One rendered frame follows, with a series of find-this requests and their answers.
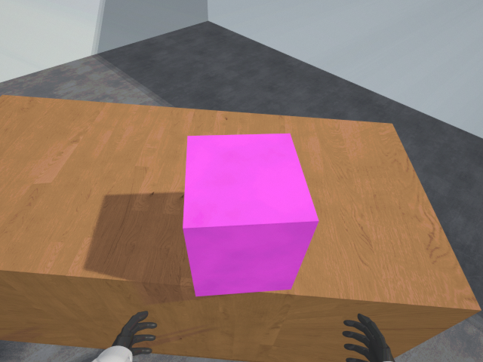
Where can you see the carton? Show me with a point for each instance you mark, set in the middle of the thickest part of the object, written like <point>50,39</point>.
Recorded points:
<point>248,216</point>

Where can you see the pedestal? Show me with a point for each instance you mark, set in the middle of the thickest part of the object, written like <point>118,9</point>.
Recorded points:
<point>91,232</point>

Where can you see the left robot hand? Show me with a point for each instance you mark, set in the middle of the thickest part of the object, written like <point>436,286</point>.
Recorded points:
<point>126,337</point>

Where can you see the robot left forearm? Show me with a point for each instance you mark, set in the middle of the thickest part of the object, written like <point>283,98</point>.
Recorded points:
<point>115,354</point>

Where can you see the right robot hand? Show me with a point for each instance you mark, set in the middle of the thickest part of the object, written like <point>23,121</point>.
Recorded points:
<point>377,350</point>

